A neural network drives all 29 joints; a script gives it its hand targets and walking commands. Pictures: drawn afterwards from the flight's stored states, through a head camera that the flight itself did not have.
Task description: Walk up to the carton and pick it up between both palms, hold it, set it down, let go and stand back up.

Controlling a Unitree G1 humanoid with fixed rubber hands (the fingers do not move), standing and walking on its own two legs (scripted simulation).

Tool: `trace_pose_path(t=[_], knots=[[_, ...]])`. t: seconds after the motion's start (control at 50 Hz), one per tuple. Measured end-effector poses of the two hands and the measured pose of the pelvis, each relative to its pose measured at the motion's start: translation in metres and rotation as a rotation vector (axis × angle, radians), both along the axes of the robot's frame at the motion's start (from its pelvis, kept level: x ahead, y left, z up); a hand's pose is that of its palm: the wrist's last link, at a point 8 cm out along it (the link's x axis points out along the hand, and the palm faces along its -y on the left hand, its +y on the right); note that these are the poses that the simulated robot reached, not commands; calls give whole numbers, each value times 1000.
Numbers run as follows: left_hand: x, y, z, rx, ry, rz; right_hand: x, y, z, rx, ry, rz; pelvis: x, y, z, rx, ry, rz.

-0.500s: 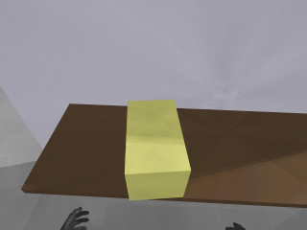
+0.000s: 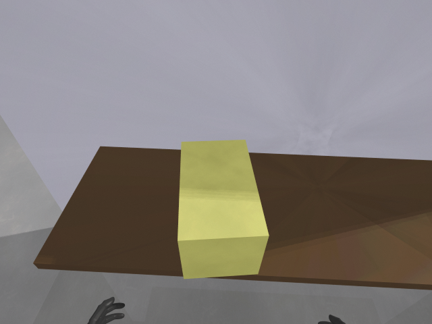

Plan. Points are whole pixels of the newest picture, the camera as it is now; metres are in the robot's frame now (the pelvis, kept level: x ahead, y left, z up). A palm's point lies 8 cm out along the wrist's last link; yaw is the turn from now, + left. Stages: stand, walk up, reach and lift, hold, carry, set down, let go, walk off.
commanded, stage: stand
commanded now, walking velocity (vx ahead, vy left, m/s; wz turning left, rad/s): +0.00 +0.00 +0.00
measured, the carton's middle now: (217, 203) +0.43 -0.01 -0.05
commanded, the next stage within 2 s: none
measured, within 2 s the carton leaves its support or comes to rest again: neither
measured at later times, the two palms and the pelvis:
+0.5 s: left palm out of the picture +0.12 +0.23 -0.09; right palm out of the picture +0.09 -0.24 -0.11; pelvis -0.01 +0.00 +0.00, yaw +0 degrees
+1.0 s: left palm out of the picture +0.12 +0.23 -0.10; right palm out of the picture +0.08 -0.24 -0.11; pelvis -0.01 +0.01 +0.00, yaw +0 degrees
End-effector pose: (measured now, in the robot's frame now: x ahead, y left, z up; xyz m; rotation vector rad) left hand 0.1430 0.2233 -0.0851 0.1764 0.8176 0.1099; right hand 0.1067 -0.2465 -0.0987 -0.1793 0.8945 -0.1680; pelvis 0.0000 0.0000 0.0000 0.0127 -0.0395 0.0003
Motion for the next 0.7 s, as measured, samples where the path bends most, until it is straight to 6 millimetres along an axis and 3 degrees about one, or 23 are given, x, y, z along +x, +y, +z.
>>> trace_pose_path(t=[0.3, 0.7], knots=[[-16, 2, -7, -4, 48, 2, -18, 2, -6, 3, 49, -5, -8, 2, 0, -2, -10, 0], [-19, 4, -9, -6, 60, 3, -22, 3, -8, 2, 67, -8, -8, 4, 0, -5, -11, 0]])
